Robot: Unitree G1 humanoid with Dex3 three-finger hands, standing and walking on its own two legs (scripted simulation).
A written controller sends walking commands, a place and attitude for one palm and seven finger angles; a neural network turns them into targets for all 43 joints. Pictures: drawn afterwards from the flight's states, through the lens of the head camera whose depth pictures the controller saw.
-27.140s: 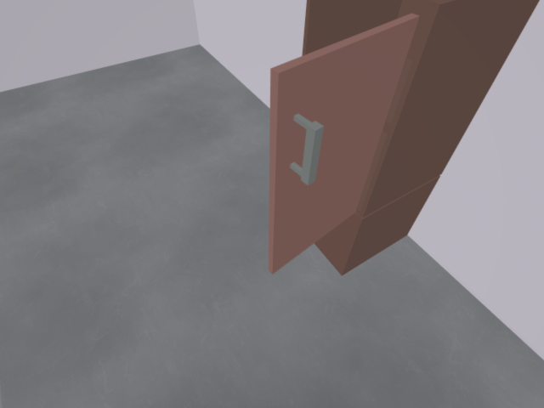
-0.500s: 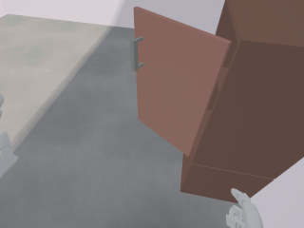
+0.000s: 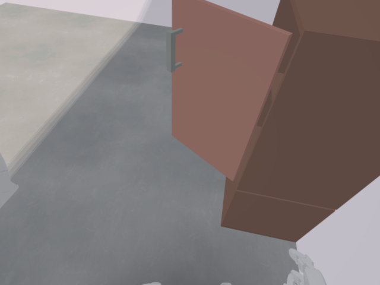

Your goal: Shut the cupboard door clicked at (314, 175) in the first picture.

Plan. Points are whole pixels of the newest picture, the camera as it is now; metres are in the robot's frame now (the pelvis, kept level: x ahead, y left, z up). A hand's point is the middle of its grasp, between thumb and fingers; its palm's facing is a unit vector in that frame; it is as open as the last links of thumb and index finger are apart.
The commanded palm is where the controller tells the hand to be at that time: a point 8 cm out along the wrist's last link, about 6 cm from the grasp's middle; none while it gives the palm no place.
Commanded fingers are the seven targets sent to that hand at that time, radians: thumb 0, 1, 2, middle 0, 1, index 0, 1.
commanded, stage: step back with the hand held close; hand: left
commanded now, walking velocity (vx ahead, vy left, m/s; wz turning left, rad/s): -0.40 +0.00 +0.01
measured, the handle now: (175, 50) +0.74 +0.09 +0.12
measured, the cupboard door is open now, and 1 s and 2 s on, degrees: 58 58 58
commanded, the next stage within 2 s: stop stepping back and stand still in 0.84 s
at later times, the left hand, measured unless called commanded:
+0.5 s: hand (6, 213) +0.17 +0.25 +0.18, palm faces +0.46 -0.77 -0.44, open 7.4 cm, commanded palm +0.10 +0.30 +0.20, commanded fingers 0.00 0.90 0.90 -0.20 -0.30 -0.20 -0.30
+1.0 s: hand (36, 265) +0.11 +0.18 +0.20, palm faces +0.18 -0.81 -0.55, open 7.4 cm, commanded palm +0.06 +0.25 +0.20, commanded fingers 0.00 0.90 0.90 -0.20 -0.30 -0.20 -0.30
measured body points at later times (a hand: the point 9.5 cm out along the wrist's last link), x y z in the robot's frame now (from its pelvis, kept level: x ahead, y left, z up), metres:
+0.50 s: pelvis -0.02 -0.01 +0.00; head +0.00 +0.02 +0.45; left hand +0.14 +0.29 +0.21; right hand +0.15 -0.25 -0.07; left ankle +0.05 +0.08 -0.71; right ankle +0.09 -0.15 -0.72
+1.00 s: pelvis -0.11 -0.04 +0.02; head -0.07 +0.00 +0.46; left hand +0.10 +0.22 +0.23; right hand +0.05 -0.28 -0.05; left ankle -0.04 +0.07 -0.71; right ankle -0.21 -0.15 -0.71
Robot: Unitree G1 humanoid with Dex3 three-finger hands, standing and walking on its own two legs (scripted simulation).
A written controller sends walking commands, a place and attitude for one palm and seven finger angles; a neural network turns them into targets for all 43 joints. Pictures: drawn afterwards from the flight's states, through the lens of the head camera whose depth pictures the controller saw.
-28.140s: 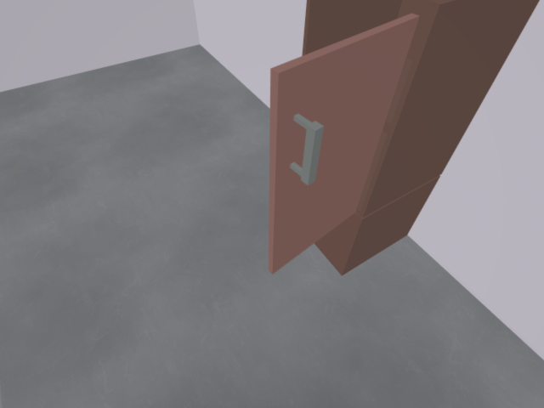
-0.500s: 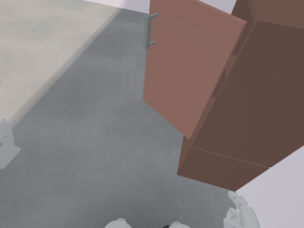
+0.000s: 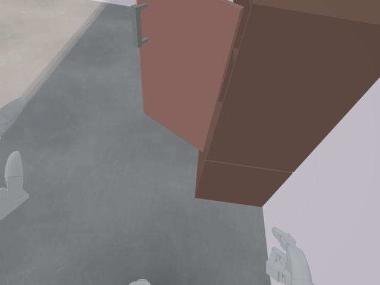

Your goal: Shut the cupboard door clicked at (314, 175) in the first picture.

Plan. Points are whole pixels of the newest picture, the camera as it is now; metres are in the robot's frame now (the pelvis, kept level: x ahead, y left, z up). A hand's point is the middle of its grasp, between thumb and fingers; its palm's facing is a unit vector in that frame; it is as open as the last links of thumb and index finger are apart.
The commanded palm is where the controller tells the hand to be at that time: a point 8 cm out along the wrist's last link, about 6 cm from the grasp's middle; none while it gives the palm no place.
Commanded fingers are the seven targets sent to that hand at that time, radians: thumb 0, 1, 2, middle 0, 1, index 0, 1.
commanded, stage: stop stepping back and stand still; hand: left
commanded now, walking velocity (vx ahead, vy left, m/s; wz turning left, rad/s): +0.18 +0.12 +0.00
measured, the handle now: (141, 25) +0.83 +0.22 +0.10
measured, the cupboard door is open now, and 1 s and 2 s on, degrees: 58 58 58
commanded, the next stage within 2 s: let the arm hang, fingers relaxed in 0.92 s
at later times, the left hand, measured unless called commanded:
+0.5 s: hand out of the picture +0.07 +0.30 +0.18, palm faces +0.56 -0.76 -0.33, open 7.4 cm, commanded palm +0.01 +0.33 +0.18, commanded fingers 0.00 0.90 0.90 -0.20 -0.30 -0.20 -0.30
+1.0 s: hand out of the picture +0.04 +0.33 +0.17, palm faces +0.55 -0.75 -0.37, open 7.4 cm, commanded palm none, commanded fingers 0.00 0.90 0.90 -0.20 -0.30 -0.20 -0.30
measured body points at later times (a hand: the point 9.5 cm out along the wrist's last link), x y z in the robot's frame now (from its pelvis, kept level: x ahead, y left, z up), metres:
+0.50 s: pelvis -0.11 +0.02 -0.01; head -0.15 +0.05 +0.44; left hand +0.03 +0.34 +0.20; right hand +0.03 -0.22 -0.08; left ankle -0.06 +0.12 -0.73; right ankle -0.07 -0.11 -0.73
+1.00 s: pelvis -0.14 +0.04 +0.01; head -0.17 +0.05 +0.45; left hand +0.01 +0.36 +0.19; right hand +0.03 -0.20 -0.07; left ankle -0.06 +0.13 -0.73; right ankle -0.15 -0.08 -0.73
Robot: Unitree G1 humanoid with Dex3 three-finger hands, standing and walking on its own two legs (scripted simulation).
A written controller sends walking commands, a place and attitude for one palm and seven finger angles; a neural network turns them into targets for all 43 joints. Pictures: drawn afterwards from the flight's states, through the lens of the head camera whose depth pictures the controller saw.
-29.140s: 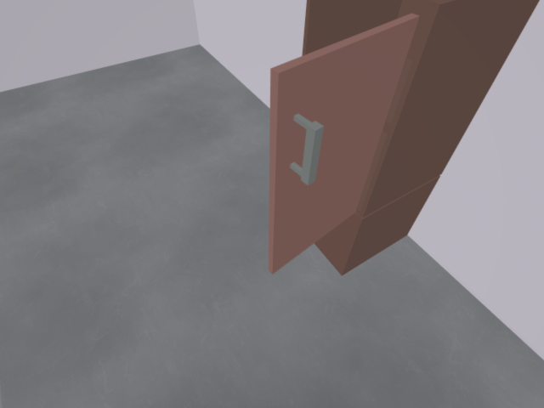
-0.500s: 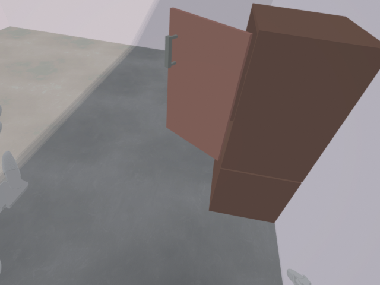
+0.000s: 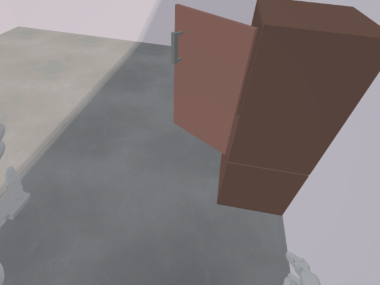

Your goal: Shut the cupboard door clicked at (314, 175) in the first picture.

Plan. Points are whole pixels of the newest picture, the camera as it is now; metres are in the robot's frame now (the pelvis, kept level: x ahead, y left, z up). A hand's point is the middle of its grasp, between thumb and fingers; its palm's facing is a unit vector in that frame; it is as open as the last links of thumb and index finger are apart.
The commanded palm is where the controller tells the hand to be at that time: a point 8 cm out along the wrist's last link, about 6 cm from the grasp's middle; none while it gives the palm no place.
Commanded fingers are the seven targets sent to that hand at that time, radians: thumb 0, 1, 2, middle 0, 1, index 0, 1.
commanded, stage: let the arm hang, fingers relaxed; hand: left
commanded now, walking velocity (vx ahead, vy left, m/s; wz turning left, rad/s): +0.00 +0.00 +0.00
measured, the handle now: (177, 47) +0.99 +0.11 +0.10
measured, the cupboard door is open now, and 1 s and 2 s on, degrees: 58 58 58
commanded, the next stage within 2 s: look to check the result in 1.12 s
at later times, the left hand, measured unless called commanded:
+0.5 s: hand out of the picture -0.05 +0.18 -0.18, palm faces +0.03 -0.98 -0.18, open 7.2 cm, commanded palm none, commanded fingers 0.00 0.90 0.90 -0.20 -0.30 -0.20 -0.30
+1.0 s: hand out of the picture +0.05 +0.15 -0.17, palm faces +0.01 -0.98 -0.18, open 7.3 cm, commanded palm none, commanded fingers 0.00 0.90 0.90 -0.20 -0.30 -0.20 -0.30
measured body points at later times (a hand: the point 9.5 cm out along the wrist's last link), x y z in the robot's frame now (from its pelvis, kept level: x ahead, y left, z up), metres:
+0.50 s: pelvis +0.00 -0.01 +0.00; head +0.02 +0.02 +0.44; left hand -0.05 +0.23 -0.17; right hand -0.02 -0.26 -0.14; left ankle +0.08 +0.09 -0.74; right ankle -0.02 -0.12 -0.74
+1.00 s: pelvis +0.04 -0.02 +0.00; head +0.03 -0.02 +0.45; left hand +0.05 +0.21 -0.16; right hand +0.05 -0.25 -0.15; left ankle +0.08 +0.09 -0.74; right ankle -0.02 -0.12 -0.74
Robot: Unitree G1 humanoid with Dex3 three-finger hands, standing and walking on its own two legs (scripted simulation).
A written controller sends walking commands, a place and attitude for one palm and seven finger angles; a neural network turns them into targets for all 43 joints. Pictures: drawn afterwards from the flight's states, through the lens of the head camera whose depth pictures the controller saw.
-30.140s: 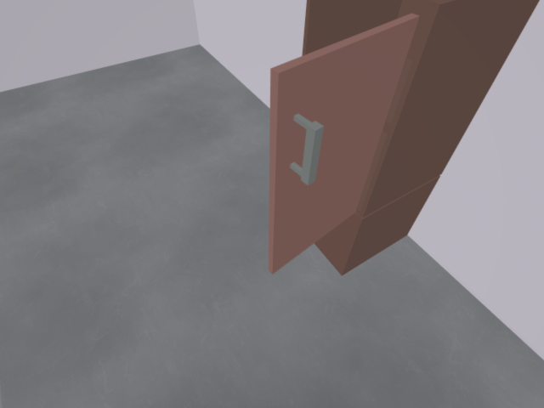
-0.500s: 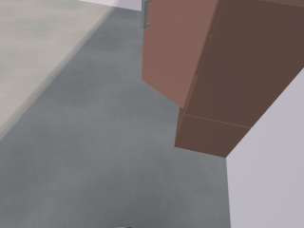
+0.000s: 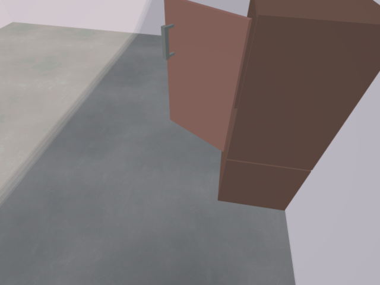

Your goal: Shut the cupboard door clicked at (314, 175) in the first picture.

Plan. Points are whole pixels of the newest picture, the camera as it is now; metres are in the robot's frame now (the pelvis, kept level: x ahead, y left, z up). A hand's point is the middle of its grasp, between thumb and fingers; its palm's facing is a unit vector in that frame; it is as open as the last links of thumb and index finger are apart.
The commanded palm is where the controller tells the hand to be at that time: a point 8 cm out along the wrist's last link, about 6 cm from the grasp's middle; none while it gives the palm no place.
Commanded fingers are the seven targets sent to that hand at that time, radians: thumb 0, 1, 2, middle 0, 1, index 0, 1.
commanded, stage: let the arm hang, fingers relaxed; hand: left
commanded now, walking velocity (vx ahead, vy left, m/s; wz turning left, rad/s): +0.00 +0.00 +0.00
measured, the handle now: (168, 41) +0.95 +0.13 +0.09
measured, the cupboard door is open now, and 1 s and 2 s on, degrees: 58 58 58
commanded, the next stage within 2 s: look to check the result in 0.12 s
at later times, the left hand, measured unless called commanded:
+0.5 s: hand out of the picture -0.01 +0.17 -0.17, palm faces +0.01 -0.98 -0.21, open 7.4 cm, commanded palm none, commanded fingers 0.00 0.90 0.90 -0.20 -0.30 -0.20 -0.30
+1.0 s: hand out of the picture +0.00 +0.18 -0.18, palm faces +0.06 -0.97 -0.22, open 7.4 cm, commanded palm none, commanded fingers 0.00 0.90 0.90 -0.20 -0.30 -0.20 -0.30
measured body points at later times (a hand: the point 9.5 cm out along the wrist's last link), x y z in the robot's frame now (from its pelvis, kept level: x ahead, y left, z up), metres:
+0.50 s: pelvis +0.02 -0.01 +0.00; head +0.02 -0.01 +0.45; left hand -0.01 +0.22 -0.16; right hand +0.02 -0.24 -0.16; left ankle +0.05 +0.10 -0.74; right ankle -0.05 -0.10 -0.74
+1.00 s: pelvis +0.01 -0.01 +0.00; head +0.01 -0.01 +0.44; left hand +0.00 +0.23 -0.16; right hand +0.02 -0.25 -0.16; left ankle +0.05 +0.10 -0.74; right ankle -0.05 -0.10 -0.74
